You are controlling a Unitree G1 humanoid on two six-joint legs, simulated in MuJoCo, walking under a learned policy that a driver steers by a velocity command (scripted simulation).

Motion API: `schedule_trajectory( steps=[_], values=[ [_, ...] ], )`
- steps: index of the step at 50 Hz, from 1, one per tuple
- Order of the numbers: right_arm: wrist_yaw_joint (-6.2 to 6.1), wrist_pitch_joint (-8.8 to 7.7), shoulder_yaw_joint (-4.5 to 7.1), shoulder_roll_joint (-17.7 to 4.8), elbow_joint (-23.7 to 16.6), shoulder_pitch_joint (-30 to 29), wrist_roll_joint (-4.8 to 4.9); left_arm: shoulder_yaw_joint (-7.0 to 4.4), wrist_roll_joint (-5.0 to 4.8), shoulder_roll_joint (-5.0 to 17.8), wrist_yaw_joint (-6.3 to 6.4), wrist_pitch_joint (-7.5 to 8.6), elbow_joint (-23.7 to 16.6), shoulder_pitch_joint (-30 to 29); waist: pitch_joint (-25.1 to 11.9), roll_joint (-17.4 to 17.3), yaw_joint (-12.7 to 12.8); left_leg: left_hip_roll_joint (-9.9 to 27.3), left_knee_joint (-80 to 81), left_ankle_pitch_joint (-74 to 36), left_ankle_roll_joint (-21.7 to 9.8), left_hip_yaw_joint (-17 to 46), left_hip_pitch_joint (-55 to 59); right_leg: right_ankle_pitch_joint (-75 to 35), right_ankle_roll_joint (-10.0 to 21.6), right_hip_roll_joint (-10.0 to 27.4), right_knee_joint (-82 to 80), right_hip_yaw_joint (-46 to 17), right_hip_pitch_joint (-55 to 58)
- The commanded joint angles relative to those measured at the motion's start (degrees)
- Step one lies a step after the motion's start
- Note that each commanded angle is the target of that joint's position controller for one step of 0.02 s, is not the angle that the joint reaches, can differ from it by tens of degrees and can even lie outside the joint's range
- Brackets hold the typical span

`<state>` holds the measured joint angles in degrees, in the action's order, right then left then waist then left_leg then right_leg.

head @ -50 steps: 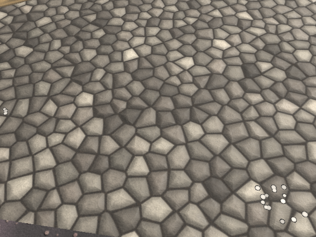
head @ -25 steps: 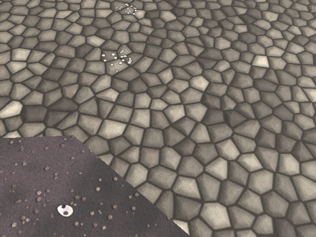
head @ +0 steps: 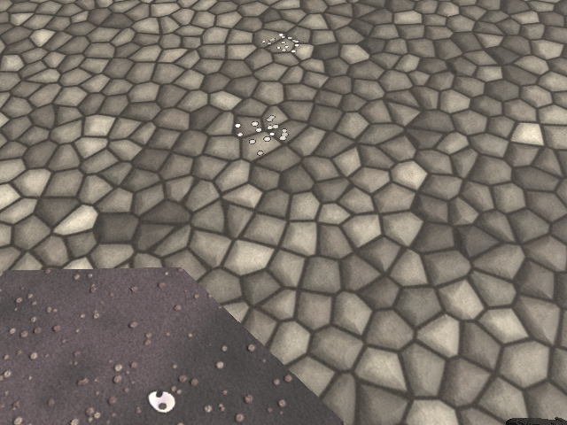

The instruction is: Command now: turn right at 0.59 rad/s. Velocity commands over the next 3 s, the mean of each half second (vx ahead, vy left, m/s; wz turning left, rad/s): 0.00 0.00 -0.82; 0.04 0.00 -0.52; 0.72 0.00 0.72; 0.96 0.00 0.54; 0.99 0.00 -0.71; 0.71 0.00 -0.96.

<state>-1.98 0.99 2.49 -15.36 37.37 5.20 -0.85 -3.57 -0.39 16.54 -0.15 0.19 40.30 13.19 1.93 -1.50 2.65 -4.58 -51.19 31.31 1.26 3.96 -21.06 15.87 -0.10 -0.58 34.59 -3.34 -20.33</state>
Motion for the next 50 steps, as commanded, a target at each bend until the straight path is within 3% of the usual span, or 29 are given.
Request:
schedule_trajectory(
  steps=[1,3,5,7,9,10,11,12,13,14,16,17,20,25,29,32,33,34,35,36,37,38,39,40,44,45,47,48,50],
  values=[
    [-0.25,-0.84,2.45,-5.4,-5.5,-1.6,0.94,-3.77,-0.74,12.0,1.51,1.16,-4.4,-0.6,-7.4,9.6,-2.0,1.1,-9.7,3.0,1.0,4.1,-13.4,-26.6,14.0,15.0,-13.0,-24.7,16.4],
    [0.17,-1.40,2.17,-3.8,-5.3,-2.8,1.00,-3.93,-1.85,10.7,2.57,-0.76,-5.4,-3.5,-7.5,9.1,-2.2,0.7,1.7,-2.3,2.0,2.1,-10.1,-23.0,10.7,10.9,-13.0,-21.6,15.1],
    [1.11,-1.96,2.08,-2.9,-4.3,-1.1,1.57,-4.56,-1.49,11.2,3.15,-2.54,-6.4,-4.1,-9.5,10.7,-2.2,-1.0,9.3,-6.6,2.5,1.2,-3.8,-21.5,10.0,9.1,-12.9,-21.6,12.9],
    [1.93,-2.26,2.54,-3.9,-3.0,2.0,1.96,-5.01,-1.66,11.5,3.01,-3.27,-7.4,-4.8,-10.2,12.0,-2.7,-1.7,17.4,-10.5,2.2,0.7,2.2,-18.8,9.4,8.3,-12.9,-23.1,10.1],
    [2.02,-2.31,3.59,-5.5,-0.9,7.3,1.78,-4.80,-2.57,10.8,2.85,-3.48,-8.3,-6.8,-9.9,11.3,-5.3,-0.8,30.6,-20.0,1.1,-0.4,12.0,-10.3,6.6,5.7,-11.1,-23.2,4.1],
    [1.53,-2.05,4.70,-8.8,-0.5,9.0,1.35,-4.15,-2.25,8.4,2.76,-3.47,-8.2,-4.8,-9.9,6.6,-4.7,6.9,33.8,-20.2,-1.5,5.8,19.6,2.4,3.5,2.2,-5.4,-20.4,-3.9],
    [0.89,-1.26,5.53,-13.9,-2.0,6.0,-0.26,-3.10,-1.43,4.0,2.39,-3.22,-8.5,-1.2,-8.4,-11.0,-1.4,21.8,37.1,-17.7,-9.1,23.8,21.8,17.6,0.1,-6.8,10.1,-9.2,-16.2],
    [1.32,-1.84,4.99,-12.7,-3.3,3.4,-3.00,-4.42,-0.77,9.0,2.20,-2.27,-8.9,-0.7,-5.5,-12.1,-0.8,28.9,38.7,-20.0,-14.5,29.9,13.7,18.4,-1.7,-2.0,21.5,-8.4,-18.3],
    [0.99,-2.34,3.99,-9.2,-4.6,-0.6,-2.68,-5.55,-0.96,12.7,1.99,-2.23,-7.6,-0.4,-3.2,-7.0,0.4,25.9,38.1,-20.3,-14.2,23.2,10.9,13.9,-2.4,0.4,27.3,-7.1,-17.0],
    [0.53,-2.57,3.45,-7.1,-4.9,-3.2,-1.57,-5.83,-0.90,12.9,1.95,-2.63,-6.1,0.7,-1.9,-4.3,0.9,21.1,37.2,-19.8,-11.8,16.0,10.1,9.5,-3.3,1.1,29.9,-5.9,-17.0],
    [-0.63,-2.60,2.99,-6.5,-4.9,-3.5,-0.21,-5.18,-0.81,10.2,1.74,-3.29,-5.5,1.3,-1.6,-4.7,0.1,17.7,35.7,-26.7,-10.6,7.4,12.0,3.7,-5.1,2.6,35.5,-3.8,-19.4],
    [-0.99,-2.51,2.87,-6.5,-4.6,-1.9,-0.36,-4.75,-1.06,9.4,1.45,-3.30,-6.4,-0.1,-1.5,-4.8,-1.1,17.1,35.7,-30.0,-11.2,4.3,12.5,2.1,-5.8,3.3,35.8,-2.0,-19.9],
    [-1.40,-1.66,3.32,-8.0,-3.1,3.9,-0.86,-3.32,-1.48,7.1,0.64,-2.98,-9.6,-5.8,-2.4,-5.1,-5.0,18.8,35.3,-35.9,-13.6,1.1,19.2,1.0,-7.6,5.3,29.8,0.7,-22.9],
    [-0.23,-0.90,4.70,-11.4,-2.3,4.4,-0.24,-2.35,-1.07,5.5,-0.82,-3.14,-11.6,-8.0,-4.0,-5.2,-5.8,22.2,34.0,-43.2,-14.4,-4.6,22.7,2.0,-6.9,7.1,20.1,3.5,-18.7],
    [1.34,-1.23,5.58,-12.6,-1.6,2.9,1.25,-2.60,-1.23,5.6,-1.61,-4.50,-11.9,-8.5,-4.5,-6.3,-5.0,22.9,31.0,-47.4,-12.2,-10.7,20.8,2.3,-4.1,5.6,10.9,7.7,-9.9],
    [2.19,-1.52,5.98,-12.5,-0.8,2.4,2.81,-3.61,-1.57,6.7,-2.23,-5.60,-11.8,-7.0,-6.0,-6.9,-2.9,23.6,24.4,-50.2,-8.9,-13.5,21.0,2.0,-0.5,3.5,1.2,9.6,-2.2],
    [2.24,-1.47,5.83,-11.7,-0.3,1.8,3.38,-4.49,-1.44,7.7,-1.90,-5.61,-10.5,-2.8,-7.5,-5.3,-0.1,21.9,17.7,-51.6,-6.3,-16.2,18.0,-2.8,1.7,1.5,-5.5,10.2,5.4],
    [2.57,-1.81,5.43,-10.2,0.6,4.4,2.96,-6.36,-1.20,11.9,-0.68,-5.37,-8.7,3.9,-9.9,1.0,2.8,17.9,6.2,-44.1,-2.0,-18.1,8.5,-17.6,5.4,1.8,-10.8,4.6,18.9],
    [2.64,-2.38,3.73,-5.1,-3.2,3.7,-0.74,-7.94,-1.13,20.5,0.54,-4.90,-9.4,5.6,-10.9,20.0,-0.2,9.7,-12.4,3.8,3.1,-18.7,-14.8,-51.6,13.2,17.0,-7.1,-18.2,33.5],
    [2.18,-2.65,3.69,-7.0,-4.0,1.6,-1.31,-6.82,1.33,18.9,-0.15,-2.87,-11.8,2.3,-19.4,17.2,1.5,5.6,-22.8,10.5,4.5,-4.6,-20.4,-45.3,24.0,24.9,-10.4,-29.8,30.8],
    [1.82,-2.30,4.33,-10.0,-3.8,-1.8,0.40,-5.45,1.04,14.8,-0.70,-1.49,-11.1,1.3,-16.6,9.7,2.7,7.5,-24.4,6.6,3.6,-1.5,-20.8,-40.9,22.0,22.5,-12.1,-22.5,28.0],
    [1.31,-2.12,4.27,-9.8,-3.9,-2.1,1.14,-4.69,-0.02,12.6,-0.24,-0.81,-10.0,-1.0,-11.9,8.6,0.7,8.5,-21.2,1.4,2.6,-1.2,-21.4,-35.3,18.3,18.9,-12.3,-17.3,24.3],
    [0.58,-1.81,4.31,-9.8,-2.8,-1.3,0.53,-3.97,-0.87,10.6,0.31,-0.83,-10.0,-3.7,-9.6,5.7,-0.8,9.5,-17.7,-2.7,2.5,-0.9,-20.6,-31.7,15.5,16.4,-12.4,-14.6,21.2],
    [0.34,-1.33,4.45,-10.3,-1.9,0.7,0.23,-3.16,-0.90,9.3,0.93,-0.96,-10.1,-6.7,-8.9,6.3,-2.5,9.3,-16.2,-6.1,2.8,-1.6,-17.2,-33.9,14.6,15.4,-12.7,-11.6,17.6],
    [1.14,-0.32,2.35,-5.3,1.9,6.7,1.05,-0.18,1.52,3.4,1.68,0.02,-7.7,-9.6,-10.9,7.2,-4.5,9.8,-3.6,-13.6,4.0,-2.8,-3.1,-35.1,12.5,11.7,-13.9,-1.3,12.0],
    [1.37,-0.17,1.70,-4.3,1.8,5.7,1.18,-0.03,1.90,3.3,1.61,0.22,-6.8,-9.4,-9.8,8.1,-3.7,9.9,0.9,-14.6,4.0,-3.1,-0.4,-32.5,12.1,11.2,-14.5,0.2,10.9],
    [1.95,-0.04,1.89,-7.1,0.4,3.3,2.56,-2.57,1.23,10.9,1.23,0.33,-4.5,-3.2,-7.1,10.9,0.8,8.7,0.9,-14.0,2.6,-5.8,-4.0,0.2,13.6,14.1,-21.4,-4.1,11.5],
    [2.12,-0.20,2.27,-8.8,-0.6,1.7,3.31,-3.00,1.09,12.5,1.01,0.73,-3.9,-2.2,-4.0,11.7,1.6,9.2,1.5,-13.6,1.4,-4.5,-8.2,13.8,13.7,16.6,-24.8,-8.8,11.6],
    [2.19,-0.90,2.66,-9.6,-1.6,-0.2,3.52,-2.79,0.64,11.4,0.92,2.07,-2.6,-0.7,0.8,10.2,2.1,10.2,1.5,-13.1,-0.5,-1.6,-17.9,22.7,13.1,20.3,-28.2,-14.2,16.7]
  ],
)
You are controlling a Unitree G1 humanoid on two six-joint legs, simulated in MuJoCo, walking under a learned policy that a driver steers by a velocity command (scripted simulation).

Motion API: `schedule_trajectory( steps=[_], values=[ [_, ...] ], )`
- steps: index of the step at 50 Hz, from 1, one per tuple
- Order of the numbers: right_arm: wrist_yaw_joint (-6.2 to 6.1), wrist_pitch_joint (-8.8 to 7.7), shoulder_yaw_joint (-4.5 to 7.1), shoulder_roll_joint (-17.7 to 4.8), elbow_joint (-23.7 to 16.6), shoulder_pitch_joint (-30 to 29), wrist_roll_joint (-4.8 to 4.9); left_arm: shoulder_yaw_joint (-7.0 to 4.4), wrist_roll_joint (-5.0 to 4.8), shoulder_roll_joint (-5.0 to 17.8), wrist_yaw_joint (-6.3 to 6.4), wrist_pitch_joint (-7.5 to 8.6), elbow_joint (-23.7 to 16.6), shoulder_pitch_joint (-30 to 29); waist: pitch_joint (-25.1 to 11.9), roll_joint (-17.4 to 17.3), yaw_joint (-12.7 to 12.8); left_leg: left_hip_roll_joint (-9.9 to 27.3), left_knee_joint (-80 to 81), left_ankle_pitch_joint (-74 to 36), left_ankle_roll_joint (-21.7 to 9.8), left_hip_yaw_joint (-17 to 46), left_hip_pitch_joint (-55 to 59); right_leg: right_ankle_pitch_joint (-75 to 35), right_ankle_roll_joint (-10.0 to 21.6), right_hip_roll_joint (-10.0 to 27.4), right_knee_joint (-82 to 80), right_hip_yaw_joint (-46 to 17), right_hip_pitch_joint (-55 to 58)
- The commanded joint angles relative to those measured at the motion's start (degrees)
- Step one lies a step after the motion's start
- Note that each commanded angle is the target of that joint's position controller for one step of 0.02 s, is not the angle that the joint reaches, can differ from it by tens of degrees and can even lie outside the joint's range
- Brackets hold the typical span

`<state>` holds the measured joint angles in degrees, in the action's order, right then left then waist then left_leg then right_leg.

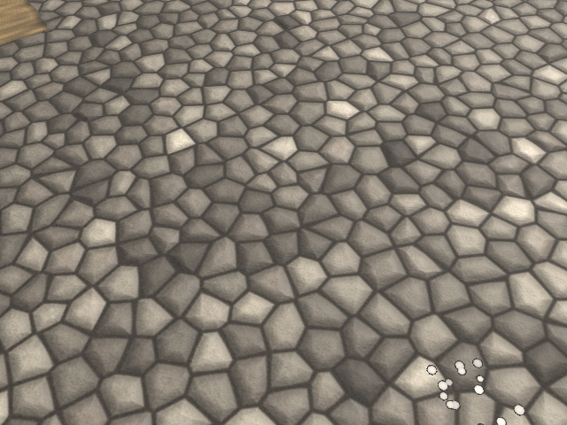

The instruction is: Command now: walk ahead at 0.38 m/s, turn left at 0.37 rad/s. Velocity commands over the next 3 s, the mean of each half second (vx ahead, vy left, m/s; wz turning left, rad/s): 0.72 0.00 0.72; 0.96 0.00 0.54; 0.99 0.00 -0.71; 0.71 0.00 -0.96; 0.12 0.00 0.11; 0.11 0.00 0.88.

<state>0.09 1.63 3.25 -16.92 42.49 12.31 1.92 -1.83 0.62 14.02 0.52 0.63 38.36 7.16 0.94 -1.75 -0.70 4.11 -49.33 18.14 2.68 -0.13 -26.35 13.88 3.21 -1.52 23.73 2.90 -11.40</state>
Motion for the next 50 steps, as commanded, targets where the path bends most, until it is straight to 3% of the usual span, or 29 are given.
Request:
schedule_trajectory(
  steps=[1,5,9,15,17,18,19,20,21,22,23,24,25,26,27,31,34,38,40,41,42,43,44,45,46,47,48,49,50],
  values=[
    [0.15,-2.03,1.92,-7.5,-6.8,-7.3,0.54,-4.47,-0.69,13.1,0.36,2.32,0.2,6.3,2.7,9.2,5.4,2.1,-1.1,-0.2,-2.6,4.0,-17.1,24.3,9.6,22.6,-17.9,-20.9,11.6],
    [0.83,-3.40,1.75,-4.8,-6.9,-6.0,0.53,-4.65,-0.90,11.5,0.61,4.32,1.4,6.8,2.3,6.5,4.5,4.4,-3.8,-2.7,-2.9,4.3,-23.6,17.9,7.5,23.0,-18.9,-14.3,18.4],
    [1.88,-3.22,0.82,-2.6,-8.6,-6.6,0.59,-5.35,-0.72,12.4,0.08,4.70,2.0,6.5,3.2,5.9,4.2,6.1,-2.8,-5.4,-2.3,1.8,-21.7,12.6,6.0,22.0,-19.6,-4.8,15.6],
    [3.05,-2.74,-0.28,-3.0,-11.2,-8.6,0.91,-6.30,-1.20,14.8,-1.23,3.84,4.0,7.8,6.4,5.3,3.6,5.8,1.2,-3.5,-6.1,-3.7,-17.1,5.7,3.9,20.8,-17.9,7.1,15.5],
    [2.89,-2.37,0.86,-5.7,-9.6,-1.8,1.11,-6.53,-1.46,16.3,-1.40,3.27,3.5,5.4,3.2,6.3,-1.2,0.3,2.0,-0.5,-8.7,-9.6,-3.5,-16.0,2.6,18.8,-8.6,12.1,11.9],
    [2.52,-2.18,2.67,-8.4,-7.1,7.7,1.52,-6.36,-2.00,16.7,-1.50,2.86,3.1,3.5,-2.3,5.3,-7.5,-4.7,4.3,-2.0,-10.5,-13.3,10.6,-35.1,1.1,16.6,5.9,15.7,8.5],
    [1.74,-1.74,5.87,-14.3,-2.4,22.5,1.85,-5.49,-1.48,14.8,-1.35,3.13,2.0,3.6,-9.1,1.5,-14.3,-9.6,3.9,-2.0,-13.2,-12.2,33.1,-41.0,-1.3,14.2,27.4,16.0,-4.2],
    [1.15,-1.47,7.00,-20.8,-0.4,24.9,1.96,-2.30,0.88,4.0,-1.19,4.03,0.0,4.4,-4.6,-18.5,-10.3,0.2,14.7,11.0,-17.7,12.5,40.9,13.5,-5.9,6.4,53.1,12.2,-27.1],
    [2.01,-3.54,5.76,-21.9,-5.6,20.0,0.72,-1.32,-0.80,4.5,-0.90,6.75,-4.8,4.8,-17.5,-20.7,-5.4,10.4,32.8,34.7,-27.1,50.8,46.5,21.5,-5.6,-1.1,65.3,-5.6,-38.0],
    [2.79,-5.17,4.33,-15.8,-7.0,17.9,0.59,-2.68,-3.56,12.5,-0.62,8.51,-6.6,-4.0,-11.4,-7.6,-8.5,12.9,39.3,33.5,-23.2,51.6,44.6,13.2,-3.6,1.8,64.4,-9.4,-44.0],
    [2.65,-6.06,4.07,-14.9,-6.2,18.3,-0.13,-2.34,-4.19,12.0,-0.60,9.65,-7.2,-4.6,-7.1,-4.6,-6.9,13.6,38.5,28.3,-23.1,48.7,40.7,9.6,-2.1,3.3,62.1,-8.6,-45.8],
    [2.49,-6.47,3.47,-13.3,-6.6,14.8,-0.71,-1.77,-2.44,10.5,-0.17,10.26,-5.8,-3.0,-5.2,0.4,-4.0,11.7,36.0,20.1,-21.6,42.9,32.7,6.1,-1.6,6.1,56.6,-9.8,-41.0],
    [2.31,-6.60,2.73,-11.4,-8.0,10.3,-1.60,-2.01,-1.03,10.4,-0.29,9.95,-4.8,-0.1,-3.8,0.6,-0.6,9.3,34.3,15.1,-21.0,37.4,25.2,2.2,-1.6,7.7,51.6,-11.2,-35.3],
    [2.10,-6.70,2.13,-9.9,-9.2,7.9,-2.13,-2.28,-0.84,10.8,-0.76,9.12,-4.1,1.4,-2.1,-1.0,1.1,6.8,34.9,13.1,-21.0,33.7,20.6,0.3,-1.9,7.9,48.8,-11.7,-31.9],
    [1.68,-6.77,1.88,-9.0,-9.4,6.9,-1.70,-2.45,-0.54,10.9,-0.98,8.31,-3.9,1.5,-0.4,-1.2,1.6,5.6,36.6,10.4,-21.2,30.8,18.5,-0.8,-2.7,7.8,44.6,-11.4,-31.0],
    [-0.82,-6.58,1.23,-7.4,-6.9,9.9,-0.27,-1.41,0.78,8.1,-1.39,7.22,-7.1,-9.7,6.8,0.3,-0.7,-1.1,38.2,-10.9,-18.5,18.5,10.4,-14.0,-6.6,3.4,23.1,-5.6,-27.3],
    [-1.50,-5.88,1.78,-8.4,-4.0,14.0,0.25,-0.39,0.01,4.6,-2.44,7.80,-10.0,-16.6,6.0,-1.5,-4.0,-2.2,38.7,-12.7,-15.4,17.5,8.3,-22.5,-6.9,-0.4,10.7,-3.0,-19.9],
    [-2.14,-5.82,1.97,-7.5,-0.8,15.6,0.58,-1.95,-1.73,7.9,-2.77,8.58,-11.1,-18.0,4.7,-5.0,-3.9,1.2,36.4,-18.1,-13.2,20.2,18.6,-26.4,-5.0,-0.1,2.0,-5.8,-15.5],
    [-2.61,-5.25,2.36,-8.3,0.4,15.2,-0.93,-3.18,-1.97,10.0,-2.66,8.76,-9.8,-12.5,1.2,-8.2,-1.0,3.0,30.9,-41.3,-12.3,18.6,28.2,-22.2,-3.2,-1.3,2.9,-2.8,-12.6],
    [-2.22,-4.84,2.69,-9.9,0.2,14.4,-2.60,-4.59,-2.74,12.9,-2.01,8.33,-8.3,-5.7,-3.9,-10.2,2.6,2.9,22.1,-57.5,-11.5,17.0,31.9,-17.3,-1.4,-3.0,5.3,0.1,-7.0],
    [-1.73,-4.39,2.72,-10.8,-0.5,10.7,-3.71,-5.19,-3.52,14.2,-1.14,7.28,-6.3,5.3,-9.3,-11.5,9.6,2.3,8.1,-66.5,-10.1,14.2,28.1,-15.3,0.5,-1.3,6.5,0.9,5.2],
    [-1.54,-4.49,1.21,-6.5,-2.1,8.2,-4.82,-4.65,-2.63,14.3,-0.67,6.05,-3.0,20.5,-18.9,-7.0,14.7,0.6,-11.8,-52.4,-9.5,14.9,13.3,-5.2,2.9,5.8,15.5,-8.5,27.5],
    [-0.51,-5.55,-1.05,1.6,-1.6,22.4,-0.76,-5.30,-1.33,18.0,-1.80,6.57,0.4,23.3,-28.7,31.4,5.3,-13.1,-39.8,1.6,-3.7,12.3,-7.5,15.8,18.8,21.5,1.9,-48.0,44.7],
    [-0.25,-6.46,-1.28,-3.3,-1.3,18.8,0.76,-4.07,-1.74,10.8,-2.46,6.75,0.3,22.1,-24.2,25.1,7.8,-9.2,-40.7,6.6,-5.3,12.6,-15.6,30.1,17.1,19.3,-7.7,-59.7,43.0],
    [0.40,-7.49,-1.06,-6.1,-3.9,8.0,1.17,-3.40,-1.25,7.5,-1.96,6.34,-0.2,18.3,-14.3,15.0,8.5,-5.5,-39.3,4.7,-6.8,12.0,-18.4,26.0,14.7,17.1,-7.2,-49.9,35.2],
    [0.61,-8.74,-1.68,-5.8,-6.4,-0.6,-0.67,-3.54,-0.66,8.5,-2.34,6.16,0.3,17.6,-7.2,1.6,7.7,-4.7,-33.8,3.9,-7.9,10.1,-16.1,16.1,12.9,14.0,-8.9,-44.3,23.5],
    [0.62,-9.49,-1.64,-5.1,-7.8,-5.0,-2.33,-3.42,-0.56,8.6,-2.70,6.48,0.6,15.9,-3.5,-1.8,5.7,-3.4,-26.9,3.1,-8.1,9.8,-14.1,8.1,12.4,11.5,-9.7,-39.5,16.5],
    [1.03,-9.82,-1.90,-3.9,-8.2,-4.1,-2.23,-3.03,0.01,8.0,-2.46,6.55,0.7,14.6,-2.1,0.5,2.6,-2.3,-23.3,1.9,-7.6,10.5,-11.9,5.1,13.0,9.7,-10.7,-37.4,12.3],
    [1.14,-9.93,-2.20,-3.3,-7.9,-3.5,-2.37,-2.76,-0.59,7.1,-2.39,6.37,0.9,14.1,-0.7,2.4,1.3,-1.9,-19.4,1.8,-6.9,10.0,-11.0,2.1,13.8,8.2,-11.9,-35.6,9.6]
  ],
)
Over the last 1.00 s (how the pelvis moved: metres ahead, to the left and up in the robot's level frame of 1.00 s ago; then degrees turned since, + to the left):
0.02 -0.04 0.01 -40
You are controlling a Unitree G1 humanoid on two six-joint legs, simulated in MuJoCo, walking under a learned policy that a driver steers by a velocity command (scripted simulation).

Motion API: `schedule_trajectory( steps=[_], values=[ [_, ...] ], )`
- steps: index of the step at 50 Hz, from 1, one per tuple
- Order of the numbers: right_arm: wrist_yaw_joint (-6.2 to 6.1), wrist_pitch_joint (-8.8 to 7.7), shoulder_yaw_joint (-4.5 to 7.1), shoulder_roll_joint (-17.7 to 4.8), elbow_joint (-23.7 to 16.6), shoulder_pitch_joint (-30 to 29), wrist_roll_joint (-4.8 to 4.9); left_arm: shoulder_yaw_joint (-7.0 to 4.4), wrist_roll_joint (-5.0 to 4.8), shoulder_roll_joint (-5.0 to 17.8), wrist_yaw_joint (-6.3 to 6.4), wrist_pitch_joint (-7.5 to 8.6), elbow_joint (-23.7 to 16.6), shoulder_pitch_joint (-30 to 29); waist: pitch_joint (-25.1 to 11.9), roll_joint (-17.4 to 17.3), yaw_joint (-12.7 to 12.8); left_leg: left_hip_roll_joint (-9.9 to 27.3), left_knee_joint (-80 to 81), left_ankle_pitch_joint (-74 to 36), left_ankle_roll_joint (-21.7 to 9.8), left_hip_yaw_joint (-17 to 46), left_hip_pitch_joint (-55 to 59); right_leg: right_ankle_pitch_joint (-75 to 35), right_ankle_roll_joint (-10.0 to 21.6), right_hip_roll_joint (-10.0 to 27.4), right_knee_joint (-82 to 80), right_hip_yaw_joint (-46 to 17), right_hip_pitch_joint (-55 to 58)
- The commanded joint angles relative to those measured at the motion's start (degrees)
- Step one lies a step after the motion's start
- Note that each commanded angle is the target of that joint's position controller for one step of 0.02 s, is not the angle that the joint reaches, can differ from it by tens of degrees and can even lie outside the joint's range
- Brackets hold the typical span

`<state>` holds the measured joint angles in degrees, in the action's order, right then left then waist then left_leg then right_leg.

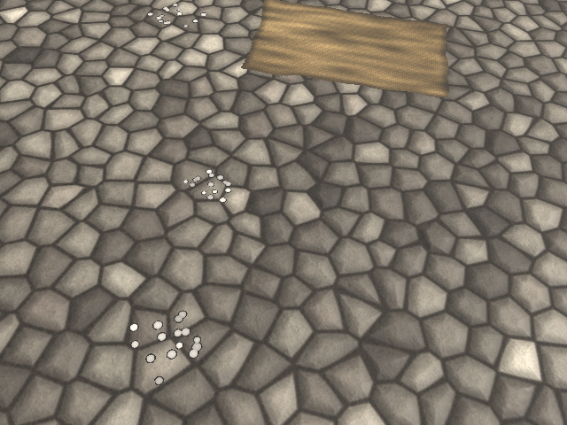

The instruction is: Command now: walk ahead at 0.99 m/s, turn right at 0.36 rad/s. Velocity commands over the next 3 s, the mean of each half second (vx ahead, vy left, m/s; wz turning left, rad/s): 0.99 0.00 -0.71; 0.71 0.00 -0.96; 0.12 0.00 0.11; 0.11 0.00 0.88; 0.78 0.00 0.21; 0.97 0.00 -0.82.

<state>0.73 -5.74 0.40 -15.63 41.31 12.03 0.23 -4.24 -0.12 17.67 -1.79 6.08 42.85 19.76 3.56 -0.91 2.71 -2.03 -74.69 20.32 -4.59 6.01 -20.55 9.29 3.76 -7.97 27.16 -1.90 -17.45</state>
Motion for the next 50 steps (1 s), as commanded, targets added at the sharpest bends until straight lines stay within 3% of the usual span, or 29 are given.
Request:
schedule_trajectory(
  steps=[1,3,5,7,10,12,13,14,15,16,17,18,19,20,23,26,30,32,34,35,36,37,38,39,40,43,45,46,50],
  values=[
    [0.42,-2.66,0.44,-4.1,-6.8,-3.0,-1.04,-0.03,-0.55,2.6,0.04,0.75,-3.3,1.9,-2.4,1.5,-3.0,4.7,9.7,-0.6,1.1,3.4,-16.4,5.3,13.6,14.1,-16.3,-29.5,13.6],
    [0.55,-3.12,-0.23,-3.7,-8.7,-5.5,-1.53,-0.45,-2.01,4.6,0.96,0.53,-2.8,1.4,1.5,2.2,-4.4,6.2,19.8,1.1,3.5,2.8,-16.3,5.1,14.5,16.1,-17.7,-29.2,6.4],
    [1.23,-3.79,-1.04,-2.7,-10.9,-12.2,-1.58,-1.08,-2.39,6.0,1.83,0.19,-3.1,1.2,3.5,1.8,-2.5,4.7,31.9,-10.7,4.7,0.0,-7.6,7.2,11.8,13.2,-19.5,-23.8,-3.0],
    [1.38,-3.89,-0.45,-3.4,-11.1,-14.1,-1.10,-1.64,-2.55,7.4,2.27,-0.16,-3.0,2.8,2.5,3.3,-1.2,2.1,37.7,-25.6,6.3,-1.3,6.7,6.6,9.5,12.2,-20.8,-21.9,-11.0],
    [0.12,-3.14,1.46,-6.3,-11.3,-14.2,0.37,-1.65,-3.51,6.7,2.42,-1.04,-2.1,6.5,1.7,4.1,-1.2,2.1,42.9,-23.7,7.2,0.3,9.8,7.0,6.1,12.8,-15.0,-22.4,-4.2],
    [-0.74,-3.13,3.56,-8.6,-10.7,-8.4,0.93,-1.56,-2.87,6.4,2.09,-1.78,-1.4,7.6,-2.4,4.2,-5.4,1.3,44.8,-15.7,5.5,-0.9,16.4,-6.1,3.2,11.0,-1.9,-20.6,-0.1],
    [-1.19,-2.99,4.73,-10.2,-9.2,1.9,1.05,-1.09,-1.72,5.3,1.81,-1.92,-2.6,5.6,-9.6,3.7,-11.2,5.0,41.9,-12.5,3.7,1.2,29.0,-9.0,1.0,8.8,12.9,-18.0,-5.3],
    [-1.82,-2.16,5.94,-14.3,-7.2,15.0,1.07,0.85,0.68,-0.7,1.91,-1.81,-4.1,7.0,-20.5,-6.0,-14.1,16.3,42.0,3.0,0.5,15.2,44.6,9.0,-0.2,5.2,33.5,-13.4,-14.1],
    [-0.50,-1.49,6.44,-18.4,-5.3,15.3,-0.15,2.66,-4.52,-4.5,2.12,-1.01,-7.0,14.5,-27.1,-30.6,-7.8,28.8,57.6,26.9,-8.2,50.7,50.4,21.1,-1.2,4.9,52.0,-8.5,-28.7],
    [-0.42,-1.11,5.43,-11.6,-6.7,10.7,0.19,1.91,-5.42,0.4,3.00,-1.65,-5.0,10.3,-16.7,-18.2,-9.2,25.7,61.0,32.9,-6.6,49.1,43.0,15.6,-1.6,9.1,57.7,-7.4,-34.4],
    [-0.73,-0.71,4.78,-8.4,-5.8,8.7,0.40,1.47,-4.27,2.2,2.94,-1.98,-5.8,4.0,-9.1,-11.2,-9.7,24.0,59.7,22.1,-5.1,36.9,37.0,11.6,-1.5,10.9,58.5,-5.0,-36.5],
    [-0.77,-0.44,4.37,-6.9,-5.0,7.0,-0.54,1.37,-2.85,2.1,2.72,-2.50,-6.0,0.5,-5.1,-2.7,-8.4,21.9,59.3,9.1,-4.4,27.2,29.5,9.0,-1.5,13.4,56.5,-4.3,-33.7],
    [-0.69,-0.31,4.16,-5.4,-3.9,5.8,-1.56,1.11,-1.77,1.7,2.16,-2.75,-7.0,-2.4,-2.4,-2.9,-7.3,19.6,59.0,-1.4,-4.1,19.4,23.6,8.0,-1.3,15.2,52.6,-4.7,-30.9],
    [-0.84,-0.42,3.84,-4.4,-2.8,3.8,-1.92,1.03,-2.20,0.6,1.59,-3.49,-8.1,-2.7,-1.2,-4.7,-4.9,18.5,60.7,-2.0,-4.1,15.5,19.6,7.8,-1.3,16.8,51.2,-5.0,-29.4],
    [-0.69,-1.10,3.98,-3.3,-1.1,1.3,-0.14,1.70,-2.52,-1.1,0.68,-5.44,-10.5,-6.2,1.4,-3.2,-3.0,18.2,63.7,-12.4,-3.8,4.4,15.8,6.9,-1.7,19.0,47.7,-4.4,-31.0],
    [-1.27,-1.57,4.90,-7.3,-0.8,-1.1,-0.32,2.17,-1.73,0.0,-0.47,-4.95,-12.3,-9.5,3.4,-0.8,-1.8,16.5,67.4,-17.5,-2.7,-6.1,13.1,-4.4,-2.2,18.6,36.6,-2.4,-29.1],
    [-1.34,-1.27,5.64,-12.0,1.0,3.1,-0.30,2.13,-1.56,1.6,-2.48,-3.86,-14.1,-17.9,6.1,2.5,-4.5,14.0,68.4,-31.9,0.3,-16.7,16.8,-14.5,0.6,13.8,18.7,6.2,-20.9],
    [-1.41,-0.31,6.40,-15.8,1.3,5.7,-0.30,0.69,-2.01,5.2,-2.68,-3.75,-14.3,-17.3,1.9,-1.5,-2.3,14.8,61.0,-63.0,1.2,-18.4,22.6,-10.8,2.7,7.8,17.0,11.3,-12.9],
    [-1.67,1.11,7.15,-19.1,0.1,4.3,-0.06,-1.95,-2.85,10.1,-2.39,-4.62,-11.7,-3.3,-6.5,-6.4,6.8,16.3,40.1,-84.9,1.3,-18.6,22.5,-2.7,5.5,3.5,18.9,12.9,3.4],
    [-1.71,1.04,6.85,-18.1,-1.5,1.6,0.54,-4.21,-2.30,14.1,-1.64,-5.42,-7.5,11.3,-12.2,-3.3,13.8,14.3,21.4,-78.7,2.6,-17.9,11.8,-7.3,8.3,3.3,13.8,9.0,23.7],
    [-1.13,-0.42,3.87,-7.4,-2.5,5.8,-0.40,-3.89,-2.32,16.0,-0.50,-5.85,-5.8,10.9,-9.8,15.4,7.5,3.2,-3.5,-3.9,6.1,-15.6,-7.7,-17.0,12.1,10.3,9.3,-6.8,37.2],
    [-0.64,-2.27,1.95,-6.2,-6.6,13.9,-0.80,-3.73,0.72,20.4,-0.73,-4.51,-11.0,5.4,-25.1,20.8,-0.7,-4.0,-22.2,16.8,7.7,-2.6,-23.6,-12.1,24.5,23.9,1.9,-41.2,53.3],
    [-0.78,-3.56,3.01,-12.9,-7.7,4.3,0.19,-3.67,0.65,16.0,-0.91,-3.94,-12.0,5.7,-28.0,7.0,5.1,-1.4,-17.5,10.0,6.0,3.3,-23.8,-8.9,20.7,23.2,-5.4,-43.8,50.1],
    [-1.26,-3.77,3.02,-12.5,-9.3,0.1,0.91,-3.66,0.07,16.1,-0.91,-2.89,-11.4,3.4,-18.8,1.2,2.5,-0.1,-10.9,7.7,5.4,3.2,-23.0,-13.0,18.0,21.0,-7.2,-39.1,41.1],
    [-2.08,-3.25,2.87,-10.9,-8.5,-1.7,-0.32,-3.10,-1.00,14.1,-1.08,-2.27,-11.0,-0.6,-12.0,-7.0,-1.0,2.3,-5.1,6.2,5.6,2.3,-19.8,-18.0,14.8,17.6,-7.2,-32.5,31.3],
    [-1.83,-1.12,3.38,-11.3,-7.6,-0.1,-1.17,-2.54,-0.53,11.4,0.26,-2.12,-11.7,-6.7,-7.4,-1.1,-5.4,3.8,2.6,3.4,8.3,2.9,-11.7,-34.9,15.2,13.8,-8.1,-23.0,14.0],
    [-1.91,0.01,2.64,-8.1,-7.8,-2.8,-1.75,-2.26,-1.36,10.1,1.62,-2.88,-10.3,-5.5,-6.6,-2.0,-4.9,4.2,9.8,1.1,9.8,1.7,-10.9,-39.1,13.5,11.7,-8.2,-19.2,7.9],
    [-1.81,0.48,2.16,-6.9,-8.6,-3.5,-1.41,-2.58,-1.15,11.0,2.26,-3.56,-9.8,-5.6,-6.7,0.7,-5.2,3.0,14.4,0.2,10.7,0.8,-9.5,-43.7,13.7,11.1,-6.6,-18.4,4.2],
    [-1.25,1.14,2.13,-6.1,-9.9,-9.6,-0.75,-2.85,-1.67,10.8,4.47,-7.29,-9.8,-7.4,-10.7,4.6,-2.9,-4.1,35.5,-17.4,11.3,-2.2,1.4,-28.7,5.9,4.7,-3.3,-16.8,-4.0]
  ],
)
Over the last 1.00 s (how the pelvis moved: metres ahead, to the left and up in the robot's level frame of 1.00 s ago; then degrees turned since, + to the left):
0.61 0.42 -0.01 39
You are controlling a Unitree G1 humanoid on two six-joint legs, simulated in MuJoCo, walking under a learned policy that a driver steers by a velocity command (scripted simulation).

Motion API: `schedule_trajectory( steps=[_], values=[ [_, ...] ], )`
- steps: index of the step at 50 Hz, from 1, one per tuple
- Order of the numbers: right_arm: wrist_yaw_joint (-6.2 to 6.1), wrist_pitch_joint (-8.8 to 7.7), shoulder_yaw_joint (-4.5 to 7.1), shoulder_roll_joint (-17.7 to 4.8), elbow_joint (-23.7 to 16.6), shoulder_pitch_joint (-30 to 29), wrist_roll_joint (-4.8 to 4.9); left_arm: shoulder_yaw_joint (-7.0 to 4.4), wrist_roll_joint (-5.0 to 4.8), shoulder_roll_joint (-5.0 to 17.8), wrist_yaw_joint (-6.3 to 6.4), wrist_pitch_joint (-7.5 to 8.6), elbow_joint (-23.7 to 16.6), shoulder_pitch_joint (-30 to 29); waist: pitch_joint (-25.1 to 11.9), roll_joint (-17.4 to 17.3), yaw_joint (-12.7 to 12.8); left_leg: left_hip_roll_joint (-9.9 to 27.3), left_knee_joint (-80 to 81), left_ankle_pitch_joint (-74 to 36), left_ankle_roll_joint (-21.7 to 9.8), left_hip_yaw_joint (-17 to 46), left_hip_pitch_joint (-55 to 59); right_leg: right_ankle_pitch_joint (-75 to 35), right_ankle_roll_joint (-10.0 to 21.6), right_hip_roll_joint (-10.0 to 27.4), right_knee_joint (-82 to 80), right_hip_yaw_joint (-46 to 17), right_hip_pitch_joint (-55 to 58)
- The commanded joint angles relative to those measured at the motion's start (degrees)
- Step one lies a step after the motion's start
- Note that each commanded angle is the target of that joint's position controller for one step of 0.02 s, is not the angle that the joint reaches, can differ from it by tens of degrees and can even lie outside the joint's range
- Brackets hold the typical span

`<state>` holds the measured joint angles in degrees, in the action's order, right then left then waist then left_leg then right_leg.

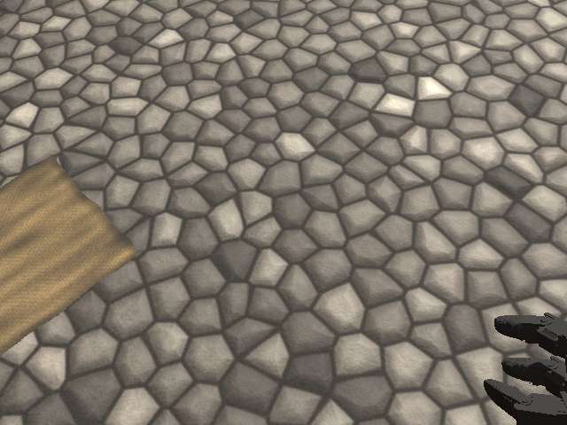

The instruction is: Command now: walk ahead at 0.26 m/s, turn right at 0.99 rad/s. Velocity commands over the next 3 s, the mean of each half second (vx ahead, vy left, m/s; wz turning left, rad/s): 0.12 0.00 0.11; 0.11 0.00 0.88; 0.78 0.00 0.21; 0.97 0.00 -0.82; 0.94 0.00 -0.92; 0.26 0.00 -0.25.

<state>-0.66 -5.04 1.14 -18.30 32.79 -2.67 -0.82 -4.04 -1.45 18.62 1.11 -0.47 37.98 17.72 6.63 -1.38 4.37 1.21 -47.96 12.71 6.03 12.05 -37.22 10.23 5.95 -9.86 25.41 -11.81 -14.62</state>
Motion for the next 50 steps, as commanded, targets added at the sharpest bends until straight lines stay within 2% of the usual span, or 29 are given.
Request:
schedule_trajectory(
  steps=[1,4,5,6,7,8,9,10,12,13,16,18,23,25,26,27,28,29,30,32,33,35,38,42,44,46,48,49,50],
  values=[
    [0.32,0.52,1.65,-3.9,-1.7,4.0,0.54,-3.03,-0.37,9.8,1.77,-1.11,-4.7,-5.1,-14.2,6.0,-4.0,-8.1,11.9,-12.6,0.6,-7.5,19.8,-24.2,2.7,6.6,-1.0,-8.7,-7.2],
    [0.93,0.05,2.43,-5.5,0.0,6.9,0.70,-1.46,0.85,5.1,2.49,-0.55,-3.4,-4.2,-13.9,9.5,-3.6,-3.3,15.3,-19.5,-0.7,-4.5,21.1,-12.8,2.1,10.4,3.5,-10.8,-2.4],
    [1.01,-0.36,2.78,-5.7,1.0,9.4,0.35,-0.89,1.21,3.6,2.59,-0.32,-3.1,-4.9,-13.6,9.7,-4.9,-1.7,17.3,-21.3,-1.9,-4.4,22.4,-12.8,1.5,11.5,6.8,-10.6,-0.4],
    [1.18,-0.86,2.83,-4.9,2.2,12.0,-0.33,-0.08,1.42,1.3,2.35,-0.12,-2.3,-4.8,-13.7,8.2,-6.0,-0.6,20.9,-24.0,-3.2,-5.1,25.2,-11.4,0.2,10.3,11.6,-8.3,1.1],
    [1.40,-1.31,2.37,-5.1,2.2,11.5,-1.22,1.03,2.22,-2.3,1.74,0.11,-1.0,0.5,-15.1,-0.3,-3.8,4.1,24.1,-38.4,-5.4,0.5,31.4,4.7,-2.0,5.3,22.1,-4.0,-0.2],
    [1.27,-1.13,1.98,-6.6,1.5,8.8,-3.28,1.32,2.14,-2.5,1.01,0.06,-0.2,10.0,-13.9,-14.1,2.4,14.1,26.2,-51.4,-14.3,19.2,35.7,27.3,-5.8,0.6,34.2,-0.4,-8.8],
    [1.80,-0.75,1.60,-4.3,1.9,8.4,-1.86,0.54,1.93,2.3,0.59,-0.26,1.5,14.4,-15.8,-15.1,4.4,18.3,27.8,-33.9,-20.6,31.8,34.7,26.3,-8.0,5.6,35.7,0.9,-11.6],
    [2.41,0.03,1.64,-2.8,0.9,8.1,0.29,-0.62,2.11,7.0,0.80,-1.08,1.7,7.3,-13.1,-8.2,0.5,13.8,28.4,-18.6,-20.5,30.2,32.5,24.7,-9.4,6.8,36.5,2.2,-12.2],
    [2.87,1.88,3.61,-8.4,0.8,11.1,1.69,-1.73,2.51,8.4,1.29,-2.52,-0.2,-3.5,-10.0,-0.9,-3.4,9.4,31.5,3.0,-17.9,27.4,29.6,21.8,-9.6,4.9,39.1,4.0,-16.2],
    [2.50,2.26,4.28,-10.4,0.6,10.5,1.28,-1.55,2.02,7.2,1.24,-2.64,-1.1,-4.9,-9.1,-2.8,-2.7,9.2,32.3,7.1,-17.7,27.9,27.4,19.8,-9.2,5.4,38.0,3.0,-16.1],
    [1.18,3.84,4.38,-7.8,-0.2,10.8,1.41,-0.68,1.74,3.5,1.51,-1.73,-0.5,-7.4,-9.8,-5.7,-3.6,3.2,33.8,9.2,-13.5,19.8,25.2,16.7,-8.2,4.4,25.6,4.7,-10.6],
    [0.35,4.70,4.92,-7.9,-0.2,12.2,1.81,-0.55,1.67,2.5,1.40,-1.18,0.0,-8.4,-11.2,-7.3,-4.2,2.3,34.0,9.1,-13.7,19.8,26.0,15.0,-8.0,3.4,20.0,4.5,-8.0],
    [-1.08,6.83,6.48,-8.8,-1.0,13.1,2.32,-0.79,0.74,2.9,0.32,0.75,1.1,-9.3,-11.2,-9.2,-4.7,1.7,35.8,12.6,-13.6,23.2,24.7,9.7,-6.8,2.7,7.2,3.0,-1.4],
    [-1.40,7.43,6.76,-8.7,-1.5,12.6,2.57,-1.20,0.59,3.7,-0.04,1.57,2.3,-7.2,-11.4,-9.0,-3.6,0.7,35.0,13.6,-12.2,24.0,23.0,5.5,-5.7,3.9,0.2,2.9,3.5],
    [-1.45,7.57,6.64,-8.2,-1.8,12.3,2.90,-1.62,0.68,4.6,0.03,1.80,3.2,-5.1,-11.8,-8.2,-2.4,-1.0,33.2,15.5,-10.5,22.8,20.3,1.5,-4.7,6.1,-5.3,3.1,8.5],
    [-1.48,7.73,6.26,-6.8,-2.5,12.9,2.99,-2.33,1.56,7.5,0.24,1.73,3.6,-3.8,-13.3,-2.5,-2.8,-4.4,26.7,20.4,-8.0,18.3,14.0,4.1,-1.0,13.1,-7.8,-3.1,14.4],
    [-1.16,7.42,5.82,-5.2,-3.4,13.7,3.53,-2.78,3.16,10.6,0.26,1.63,3.0,-6.6,-11.0,12.1,-4.4,-11.2,11.4,21.1,-6.1,5.4,5.6,3.6,5.6,24.1,-11.7,-15.0,14.4],
    [-0.62,6.94,7.04,-9.2,-2.0,17.1,2.86,-2.10,4.64,8.3,0.60,1.93,1.0,-12.4,-9.4,13.0,-6.7,-8.9,-2.1,18.1,-3.8,1.6,4.1,-2.3,7.5,29.5,-11.6,-16.1,8.4],
    [-0.27,7.04,7.74,-11.2,-0.6,18.3,2.40,-1.31,4.04,5.4,1.28,2.02,-0.5,-15.7,-8.2,9.4,-7.5,-6.7,-8.1,14.6,-2.7,-0.3,5.1,-4.7,6.4,27.6,-10.6,-10.5,5.4],
    [-0.31,7.78,6.92,-8.4,0.6,20.2,1.60,-0.50,2.27,3.8,2.23,1.65,-1.1,-17.7,-7.1,6.5,-7.5,-5.0,-18.4,9.3,-1.3,-2.9,2.9,-5.9,4.7,24.2,-9.1,-3.7,4.9],
    [-0.02,8.06,6.41,-7.4,0.4,20.1,1.69,-0.14,2.22,3.5,2.50,1.37,-1.2,-17.5,-5.9,6.3,-7.0,-3.7,-22.5,8.3,-0.7,-4.4,1.4,-9.5,5.1,23.3,-8.9,-0.7,4.6],
    [0.43,8.02,5.42,-6.5,-1.9,16.3,2.53,-0.13,2.53,4.3,2.57,0.76,-0.8,-14.6,-4.4,6.0,-4.5,-0.6,-19.8,5.9,0.5,-8.0,-2.6,-13.8,5.9,22.1,-8.9,3.9,8.1],
    [1.27,7.50,4.25,-5.3,-5.2,11.1,2.61,-0.95,2.74,6.9,1.97,-0.25,0.3,-9.8,-5.7,7.4,-0.8,2.9,-12.1,5.5,2.0,-10.5,-4.4,-21.6,7.3,23.8,-7.4,6.5,15.5],
    [2.05,7.50,3.47,-4.5,-6.8,10.6,2.45,-2.34,2.17,10.0,0.45,-0.80,0.2,-10.0,-8.0,8.4,-0.7,3.7,-2.2,5.2,0.6,-14.3,3.3,-27.7,6.5,25.6,-5.9,12.1,14.7],
    [2.19,8.19,3.42,-4.9,-7.2,9.6,2.73,-3.12,1.14,11.3,-0.75,0.02,0.6,-8.1,-9.1,8.3,0.2,3.8,0.6,6.2,-1.1,-16.1,6.8,-8.3,5.8,27.6,-9.7,12.1,13.4],
    [2.55,8.42,3.48,-5.5,-8.2,7.6,2.89,-3.59,-0.03,11.9,-1.63,1.52,0.9,-7.4,-7.1,9.3,0.1,4.1,3.9,8.9,-3.9,-16.0,6.9,11.3,4.8,29.6,-13.4,10.2,13.5],
    [2.99,7.97,3.69,-5.9,-8.1,7.4,2.67,-3.87,-0.64,11.9,-2.08,2.41,1.3,-7.2,-5.7,8.2,-0.9,3.9,7.9,11.5,-6.8,-16.6,8.3,15.0,3.7,31.1,-13.8,10.5,14.9],
    [3.14,7.68,3.83,-5.8,-7.0,9.3,2.68,-3.94,-0.92,11.9,-2.26,2.56,1.5,-7.8,-5.6,7.2,-2.5,3.2,11.0,11.4,-8.4,-17.7,11.8,14.3,2.9,30.7,-12.2,12.6,14.0],
    [3.13,7.40,4.23,-5.8,-4.7,14.1,2.84,-3.83,-1.08,11.4,-2.27,2.62,1.4,-9.9,-6.6,6.0,-5.7,1.2,15.8,8.9,-10.0,-20.0,20.1,10.5,1.3,28.7,-7.4,17.2,10.2]
  ],
)
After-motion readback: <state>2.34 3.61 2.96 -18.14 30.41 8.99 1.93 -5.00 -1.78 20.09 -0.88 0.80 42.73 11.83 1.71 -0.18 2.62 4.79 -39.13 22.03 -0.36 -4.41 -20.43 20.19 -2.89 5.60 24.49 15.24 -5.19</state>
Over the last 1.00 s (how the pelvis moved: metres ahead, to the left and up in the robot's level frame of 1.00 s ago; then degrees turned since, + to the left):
0.75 -0.17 0.01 -54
